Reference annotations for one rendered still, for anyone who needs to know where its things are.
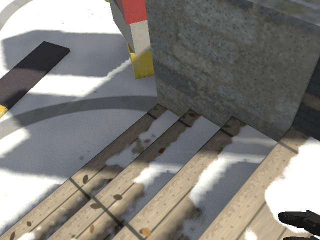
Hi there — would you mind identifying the right robot hand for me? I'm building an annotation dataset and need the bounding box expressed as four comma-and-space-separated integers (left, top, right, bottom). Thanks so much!
278, 210, 320, 240

